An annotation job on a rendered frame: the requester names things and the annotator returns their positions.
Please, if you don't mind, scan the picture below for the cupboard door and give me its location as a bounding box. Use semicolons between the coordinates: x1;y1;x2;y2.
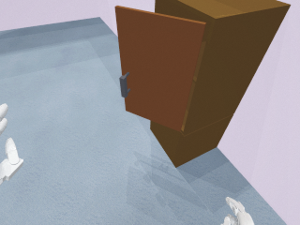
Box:
114;6;206;132

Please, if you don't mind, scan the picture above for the handle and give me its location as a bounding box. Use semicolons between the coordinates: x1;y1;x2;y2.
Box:
119;72;131;98

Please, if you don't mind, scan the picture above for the robot left hand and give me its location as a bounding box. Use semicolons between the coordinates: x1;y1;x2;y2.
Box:
0;103;23;185

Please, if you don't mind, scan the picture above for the robot right hand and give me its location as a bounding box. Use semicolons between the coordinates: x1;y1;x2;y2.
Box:
220;197;255;225

